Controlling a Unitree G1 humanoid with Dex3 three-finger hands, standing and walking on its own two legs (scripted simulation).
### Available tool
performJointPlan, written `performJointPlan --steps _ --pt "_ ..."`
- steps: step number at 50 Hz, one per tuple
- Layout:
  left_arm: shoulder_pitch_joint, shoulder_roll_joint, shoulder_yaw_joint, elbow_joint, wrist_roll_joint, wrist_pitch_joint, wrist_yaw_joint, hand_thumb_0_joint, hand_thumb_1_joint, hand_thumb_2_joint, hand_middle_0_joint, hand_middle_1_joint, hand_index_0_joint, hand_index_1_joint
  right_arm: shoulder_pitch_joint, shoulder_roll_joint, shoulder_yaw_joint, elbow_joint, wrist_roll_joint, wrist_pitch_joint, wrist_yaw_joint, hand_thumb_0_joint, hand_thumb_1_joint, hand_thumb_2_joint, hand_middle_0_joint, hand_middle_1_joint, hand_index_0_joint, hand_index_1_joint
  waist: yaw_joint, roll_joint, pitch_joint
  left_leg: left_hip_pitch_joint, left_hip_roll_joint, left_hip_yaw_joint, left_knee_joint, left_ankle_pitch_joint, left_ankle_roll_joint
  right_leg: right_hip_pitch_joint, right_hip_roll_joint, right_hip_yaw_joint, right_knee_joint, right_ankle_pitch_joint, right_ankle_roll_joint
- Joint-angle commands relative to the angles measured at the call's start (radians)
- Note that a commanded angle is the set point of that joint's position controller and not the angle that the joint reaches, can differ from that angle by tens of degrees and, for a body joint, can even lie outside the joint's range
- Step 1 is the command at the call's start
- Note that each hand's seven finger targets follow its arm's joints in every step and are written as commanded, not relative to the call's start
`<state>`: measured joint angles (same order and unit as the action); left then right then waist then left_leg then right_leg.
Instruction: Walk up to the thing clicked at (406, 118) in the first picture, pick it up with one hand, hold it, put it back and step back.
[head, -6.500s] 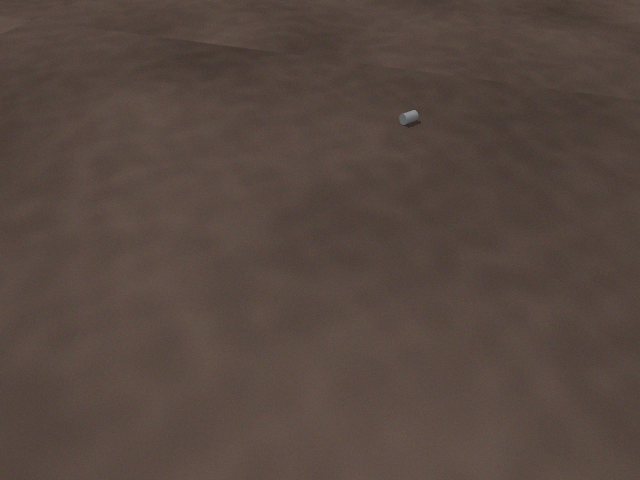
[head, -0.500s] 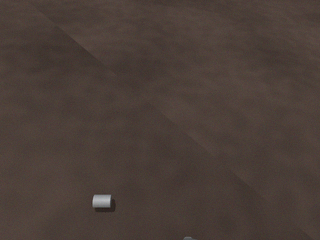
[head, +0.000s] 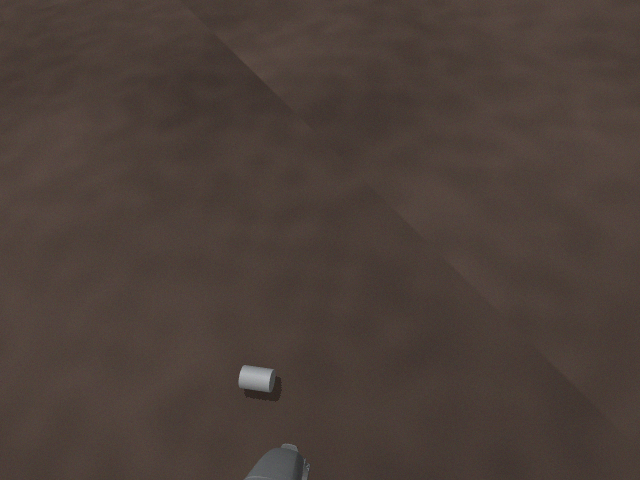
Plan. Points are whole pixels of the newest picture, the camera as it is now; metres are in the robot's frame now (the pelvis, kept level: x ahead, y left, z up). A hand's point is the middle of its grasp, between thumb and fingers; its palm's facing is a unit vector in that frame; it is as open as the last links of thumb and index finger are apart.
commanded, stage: walk up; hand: left
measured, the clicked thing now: (257, 378) +0.45 +0.29 -0.72
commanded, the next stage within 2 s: stand in 1.40 s
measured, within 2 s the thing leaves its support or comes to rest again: neither
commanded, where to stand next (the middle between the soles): +0.08 +0.07 m, yaw -2 degrees
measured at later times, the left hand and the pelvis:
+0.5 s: hand out of the picture +0.05 +0.31 -0.15, palm faces +0.01 -0.93 -0.37, open 7.4 cm; pelvis -0.01 +0.04 +0.01, yaw +2 degrees
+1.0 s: hand out of the picture +0.10 +0.31 -0.12, palm faces -0.03 -0.93 -0.37, open 7.4 cm; pelvis +0.00 +0.05 +0.03, yaw +0 degrees
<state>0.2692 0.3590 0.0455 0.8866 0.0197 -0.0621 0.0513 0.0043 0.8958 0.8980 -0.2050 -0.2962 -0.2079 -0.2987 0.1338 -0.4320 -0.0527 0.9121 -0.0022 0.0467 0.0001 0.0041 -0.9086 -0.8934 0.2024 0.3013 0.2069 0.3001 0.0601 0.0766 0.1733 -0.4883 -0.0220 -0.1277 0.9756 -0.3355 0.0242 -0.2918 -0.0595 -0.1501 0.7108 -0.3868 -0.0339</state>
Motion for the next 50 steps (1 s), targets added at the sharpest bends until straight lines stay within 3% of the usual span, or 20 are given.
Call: performJointPlan --steps 1,3,6,7,8,9,10,12,16,18,19,20,21,23,24,25,28,32,43,50 --pt "0.028 0.302 0.089 -0.053 0.001 -0.013 0.010 0.000 0.900 0.900 -0.200 -0.300 -0.200 -0.300 0.004 -0.128 -0.035 -0.068 0.003 -0.034 -0.006 0.000 -0.900 -0.900 0.200 0.300 0.200 0.300 0.008 -0.329 -0.207 -0.022 0.017 0.092 -0.147 -0.026 0.000 0.253 -0.209 0.204 -0.137 0.765 -0.062" --pt "-0.002 0.304 0.085 -0.055 -0.004 -0.004 0.003 0.000 0.900 0.900 -0.200 -0.300 -0.200 -0.300 -0.004 -0.123 -0.033 -0.056 -0.001 -0.044 -0.004 0.000 -0.900 -0.900 0.200 0.300 0.200 0.300 -0.009 -0.326 -0.215 0.070 0.020 0.149 -0.249 -0.016 0.007 0.195 -0.206 0.173 -0.104 0.732 -0.099" --pt "-0.027 0.273 0.065 -0.049 -0.021 0.008 -0.009 0.000 0.900 0.900 -0.200 -0.300 -0.200 -0.300 0.067 -0.159 -0.043 -0.009 -0.013 -0.068 -0.009 0.000 -0.900 -0.900 0.200 0.300 0.200 0.300 -0.072 -0.196 -0.264 0.328 0.012 0.138 -0.456 0.196 0.048 0.052 -0.165 0.121 0.073 0.606 -0.050" --pt "-0.002 0.223 0.045 -0.055 -0.025 0.005 -0.012 0.000 0.900 0.900 -0.200 -0.300 -0.200 -0.300 0.096 -0.213 -0.057 -0.001 -0.017 -0.076 -0.015 0.000 -0.900 -0.900 0.200 0.300 0.200 0.300 -0.086 -0.027 -0.317 0.492 0.122 -0.051 -0.461 0.367 0.100 -0.103 -0.113 0.094 0.229 0.428 -0.005" --pt "-0.014 0.182 0.036 -0.061 -0.044 0.011 -0.013 0.000 0.900 0.900 -0.200 -0.300 -0.200 -0.300 0.054 -0.252 -0.057 -0.019 -0.012 -0.079 -0.019 0.000 -0.900 -0.900 0.200 0.300 0.200 0.300 -0.076 0.113 -0.335 0.528 0.323 -0.331 -0.466 0.585 0.220 -0.242 0.014 0.079 0.307 -0.003 0.041" --pt "-0.081 0.226 0.043 -0.038 -0.033 0.023 -0.001 0.000 0.900 0.900 -0.200 -0.300 -0.200 -0.300 0.043 -0.259 -0.055 -0.009 0.005 -0.073 -0.018 0.000 -0.900 -0.900 0.200 0.300 0.200 0.300 -0.103 0.110 -0.310 0.409 0.385 -0.364 -0.489 0.516 0.299 -0.175 -0.005 0.142 0.258 -0.260 0.031" --pt "-0.108 0.248 0.040 -0.030 -0.032 0.024 -0.004 0.000 0.900 0.900 -0.200 -0.300 -0.200 -0.300 -0.009 -0.235 -0.049 -0.009 0.005 -0.067 -0.019 0.000 -0.900 -0.900 0.200 0.300 0.200 0.300 -0.085 0.088 -0.253 0.302 0.357 -0.289 -0.504 0.440 0.299 -0.129 -0.023 0.166 0.227 -0.257 0.030" --pt "-0.047 0.242 0.041 0.006 -0.035 0.027 -0.018 0.000 0.900 0.900 -0.200 -0.300 -0.200 -0.300 -0.106 -0.192 -0.021 -0.030 -0.004 -0.061 -0.021 0.000 -0.900 -0.900 0.200 0.300 0.200 0.300 -0.035 0.074 -0.193 0.191 0.257 -0.106 -0.489 0.333 0.206 -0.059 -0.014 0.160 0.154 -0.185 0.023" --pt "-0.012 0.235 0.041 0.082 -0.023 0.016 -0.013 0.000 0.900 0.900 -0.200 -0.300 -0.200 -0.300 -0.157 -0.173 -0.010 -0.010 -0.002 -0.048 -0.011 0.000 -0.900 -0.900 0.200 0.300 0.200 0.300 -0.008 0.074 -0.170 0.091 0.166 -0.047 -0.431 0.234 0.089 0.135 0.036 0.113 -0.168 0.165 0.031" --pt "-0.032 0.275 0.040 0.080 -0.006 0.002 -0.006 0.000 0.900 0.900 -0.200 -0.300 -0.200 -0.300 -0.143 -0.131 0.001 -0.007 0.007 -0.043 -0.004 0.000 -0.900 -0.900 0.200 0.300 0.200 0.300 -0.013 -0.005 -0.196 0.050 0.140 -0.023 -0.392 0.152 0.042 0.183 -0.066 0.267 -0.239 0.197 -0.003" --pt "-0.087 0.321 0.040 0.075 -0.004 0.000 -0.008 0.000 0.900 0.900 -0.200 -0.300 -0.200 -0.300 -0.141 -0.130 -0.004 0.008 0.001 -0.036 -0.002 0.000 -0.900 -0.900 0.200 0.300 0.200 0.300 -0.040 -0.057 -0.160 0.088 0.088 0.005 -0.403 -0.007 0.026 0.049 -0.143 0.382 -0.302 0.036 -0.046" --pt "-0.164 0.333 0.036 0.067 -0.003 0.005 -0.014 0.000 0.900 0.900 -0.200 -0.300 -0.200 -0.300 -0.101 -0.135 -0.014 0.039 -0.005 -0.032 -0.002 0.000 -0.900 -0.900 0.200 0.300 0.200 0.300 -0.080 -0.106 -0.145 0.227 0.075 0.035 -0.388 -0.094 0.018 -0.094 -0.185 0.411 -0.337 -0.098 -0.069" --pt "-0.213 0.304 0.027 0.065 -0.006 0.011 -0.020 0.000 0.900 0.900 -0.200 -0.300 -0.200 -0.300 -0.082 -0.145 -0.022 0.067 -0.009 -0.032 0.001 0.000 -0.900 -0.900 0.200 0.300 0.200 0.300 -0.101 -0.084 -0.115 0.303 0.078 0.022 -0.418 -0.109 0.019 -0.189 -0.158 0.368 -0.340 -0.187 -0.047" --pt "-0.202 0.248 0.009 0.083 -0.017 0.012 -0.027 0.000 0.900 0.900 -0.200 -0.300 -0.200 -0.300 -0.138 -0.182 -0.025 0.067 -0.011 -0.043 0.009 0.000 -0.900 -0.900 0.200 0.300 0.200 0.300 -0.072 0.019 -0.106 0.205 0.158 -0.107 -0.604 -0.215 0.052 -0.091 -0.018 0.197 -0.243 -0.071 0.010" --pt "-0.155 0.236 0.007 0.108 -0.017 0.008 -0.029 0.000 0.900 0.900 -0.200 -0.300 -0.200 -0.300 -0.169 -0.174 -0.019 0.063 -0.011 -0.045 0.013 0.000 -0.900 -0.900 0.200 0.300 0.200 0.300 -0.043 0.010 -0.125 0.155 0.189 -0.133 -0.634 -0.233 0.070 -0.005 0.003 0.168 -0.222 -0.004 0.015" --pt "-0.126 0.236 0.009 0.127 -0.015 0.003 -0.030 0.000 0.900 0.900 -0.200 -0.300 -0.200 -0.300 -0.190 -0.168 -0.014 0.063 -0.012 -0.046 0.015 0.000 -0.900 -0.900 0.200 0.300 0.200 0.300 -0.025 -0.015 -0.137 0.137 0.189 -0.114 -0.635 -0.223 0.071 0.048 0.004 0.171 -0.241 0.026 0.013" --pt "-0.155 0.249 0.012 0.145 -0.014 -0.009 -0.032 0.000 0.900 0.900 -0.200 -0.300 -0.200 -0.300 -0.162 -0.140 -0.004 0.086 -0.008 -0.053 0.016 0.000 -0.900 -0.900 0.200 0.300 0.200 0.300 -0.044 -0.046 -0.180 0.181 0.129 -0.027 -0.584 -0.007 0.028 0.115 -0.050 0.246 -0.312 0.138 0.003" --pt "-0.179 0.242 0.000 0.155 -0.024 -0.004 -0.028 0.000 0.900 0.900 -0.200 -0.300 -0.200 -0.300 -0.157 -0.152 -0.010 0.118 -0.005 -0.058 0.011 0.000 -0.900 -0.900 0.200 0.300 0.200 0.300 -0.051 -0.030 -0.244 0.313 0.139 0.000 -0.585 0.214 0.020 0.115 -0.058 0.216 -0.308 0.293 0.016" --pt "-0.232 0.234 -0.007 0.187 -0.021 0.010 -0.029 0.000 0.900 0.900 -0.200 -0.300 -0.200 -0.300 -0.141 -0.138 -0.014 0.160 0.000 -0.053 0.012 0.000 -0.900 -0.900 0.200 0.300 0.200 0.300 -0.062 -0.091 -0.246 0.371 0.138 0.044 -0.643 0.302 0.003 0.169 -0.078 0.221 -0.378 0.355 0.030" --pt "-0.238 0.228 -0.008 0.196 -0.014 0.016 -0.032 0.000 0.900 0.900 -0.200 -0.300 -0.200 -0.300 -0.157 -0.138 -0.017 0.161 -0.005 -0.053 0.012 0.000 -0.900 -0.900 0.200 0.300 0.200 0.300 -0.058 -0.073 -0.207 0.361 0.140 0.049 -0.690 0.208 -0.001 0.147 -0.071 0.225 -0.397 0.312 0.033"
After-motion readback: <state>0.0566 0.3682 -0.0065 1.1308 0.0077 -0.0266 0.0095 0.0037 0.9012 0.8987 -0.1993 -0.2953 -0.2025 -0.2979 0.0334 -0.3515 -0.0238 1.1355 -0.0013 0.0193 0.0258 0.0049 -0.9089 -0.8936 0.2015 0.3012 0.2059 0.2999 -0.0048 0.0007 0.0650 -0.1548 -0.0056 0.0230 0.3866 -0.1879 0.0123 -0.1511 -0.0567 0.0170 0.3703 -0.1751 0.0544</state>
